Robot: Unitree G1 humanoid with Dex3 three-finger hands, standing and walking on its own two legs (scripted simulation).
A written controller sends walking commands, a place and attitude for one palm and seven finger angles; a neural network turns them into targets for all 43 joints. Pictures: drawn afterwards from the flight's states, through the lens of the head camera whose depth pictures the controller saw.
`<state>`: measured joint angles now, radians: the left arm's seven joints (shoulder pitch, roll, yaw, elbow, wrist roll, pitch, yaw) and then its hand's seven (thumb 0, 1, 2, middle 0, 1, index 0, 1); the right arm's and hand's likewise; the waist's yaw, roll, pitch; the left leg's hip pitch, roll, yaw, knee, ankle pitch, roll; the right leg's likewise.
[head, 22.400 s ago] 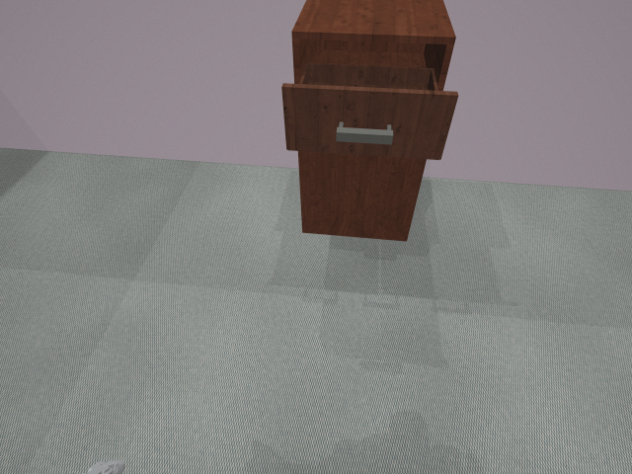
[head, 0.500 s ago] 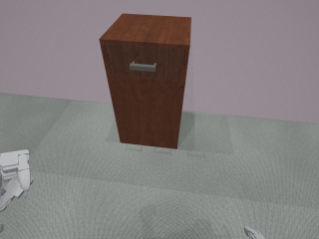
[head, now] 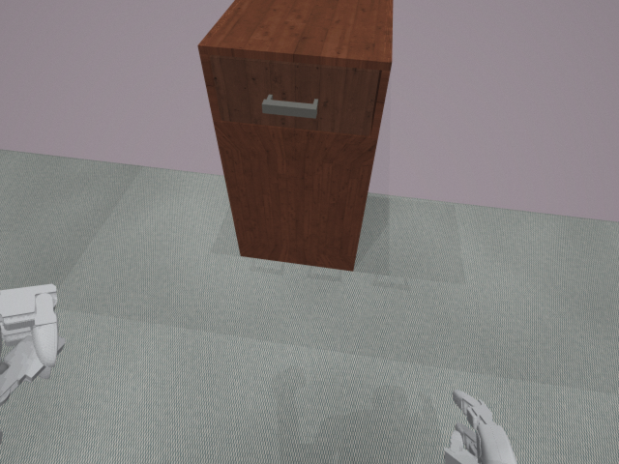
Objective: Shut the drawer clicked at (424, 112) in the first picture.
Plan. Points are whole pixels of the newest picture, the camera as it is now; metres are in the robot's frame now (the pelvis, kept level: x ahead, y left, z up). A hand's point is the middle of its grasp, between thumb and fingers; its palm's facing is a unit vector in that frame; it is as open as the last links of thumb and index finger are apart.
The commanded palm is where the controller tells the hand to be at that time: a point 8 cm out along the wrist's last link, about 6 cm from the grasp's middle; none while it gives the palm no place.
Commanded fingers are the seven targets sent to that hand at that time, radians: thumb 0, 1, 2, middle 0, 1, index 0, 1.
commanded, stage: stop stepping back and stand still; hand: left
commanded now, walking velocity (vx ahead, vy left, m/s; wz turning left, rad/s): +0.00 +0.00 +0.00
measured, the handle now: (291, 104) +0.93 +0.11 -0.04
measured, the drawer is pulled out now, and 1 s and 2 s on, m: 0.00 0.00 0.00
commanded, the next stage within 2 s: let the arm hang, fingers relaxed in 0.22 s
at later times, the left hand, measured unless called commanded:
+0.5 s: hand (124, 450) +0.15 +0.25 -0.08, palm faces +0.05 -0.91 -0.40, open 3.1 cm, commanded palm none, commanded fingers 0.00 0.90 0.90 -1.00 -1.17 -1.00 -1.17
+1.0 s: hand out of the picture -0.02 +0.23 -0.16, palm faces +0.01 -0.95 -0.30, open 6.3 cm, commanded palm none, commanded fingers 0.00 0.90 0.90 -0.20 -0.30 -0.20 -0.30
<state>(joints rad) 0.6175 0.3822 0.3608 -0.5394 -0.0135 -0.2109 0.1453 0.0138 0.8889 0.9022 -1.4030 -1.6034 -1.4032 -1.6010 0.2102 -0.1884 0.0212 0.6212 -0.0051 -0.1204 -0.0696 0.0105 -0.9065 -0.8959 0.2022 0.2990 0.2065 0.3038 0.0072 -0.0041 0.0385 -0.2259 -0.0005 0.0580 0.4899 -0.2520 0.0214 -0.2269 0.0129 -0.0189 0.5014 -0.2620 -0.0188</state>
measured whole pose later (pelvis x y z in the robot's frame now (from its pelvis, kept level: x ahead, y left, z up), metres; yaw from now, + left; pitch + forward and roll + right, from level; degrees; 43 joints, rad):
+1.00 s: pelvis -0.02 +0.01 +0.01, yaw +1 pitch -1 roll +0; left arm 0.25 0.25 0.02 1.15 0.01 0.01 0.02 0.01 0.91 0.90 -0.38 -0.51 -0.38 -0.51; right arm 0.26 -0.22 -0.01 1.13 -0.02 0.01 -0.02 0.00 -0.91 -0.90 0.20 0.30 0.20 0.30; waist -0.01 0.04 0.06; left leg -0.20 -0.01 0.05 0.41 -0.19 0.03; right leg -0.19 0.01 -0.03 0.40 -0.19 -0.02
